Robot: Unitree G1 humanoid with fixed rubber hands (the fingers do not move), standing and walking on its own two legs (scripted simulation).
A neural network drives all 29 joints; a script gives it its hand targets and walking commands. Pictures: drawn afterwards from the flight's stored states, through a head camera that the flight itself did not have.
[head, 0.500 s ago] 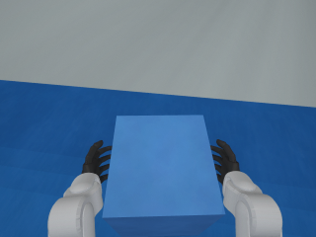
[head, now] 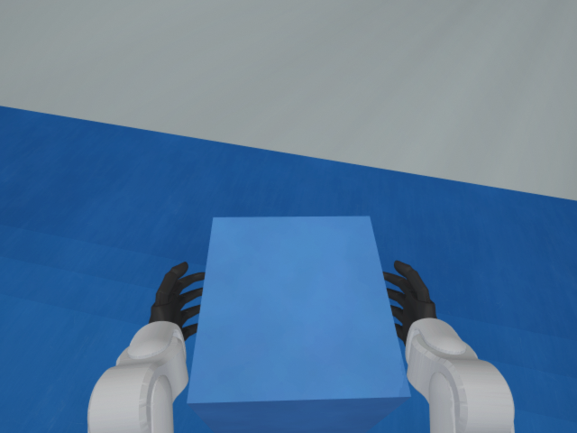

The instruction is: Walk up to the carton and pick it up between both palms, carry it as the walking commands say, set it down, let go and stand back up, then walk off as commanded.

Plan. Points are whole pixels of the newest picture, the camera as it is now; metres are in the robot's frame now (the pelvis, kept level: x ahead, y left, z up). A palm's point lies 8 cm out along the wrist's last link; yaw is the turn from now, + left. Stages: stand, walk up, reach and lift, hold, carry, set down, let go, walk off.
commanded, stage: carry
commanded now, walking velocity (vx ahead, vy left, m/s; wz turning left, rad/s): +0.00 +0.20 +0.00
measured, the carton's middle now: (292, 334) +0.26 +0.01 +0.01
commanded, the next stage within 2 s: none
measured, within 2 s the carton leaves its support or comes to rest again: neither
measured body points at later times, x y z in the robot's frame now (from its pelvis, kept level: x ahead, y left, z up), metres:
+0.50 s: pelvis -0.04 +0.15 -0.01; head -0.03 +0.15 +0.44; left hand +0.21 +0.29 +0.08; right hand +0.21 +0.00 +0.08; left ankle -0.01 +0.28 -0.74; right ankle -0.05 -0.05 -0.73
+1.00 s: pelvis -0.08 +0.28 +0.00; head -0.09 +0.27 +0.45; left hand +0.17 +0.41 +0.08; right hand +0.15 +0.12 +0.08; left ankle -0.06 +0.36 -0.68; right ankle -0.11 +0.16 -0.73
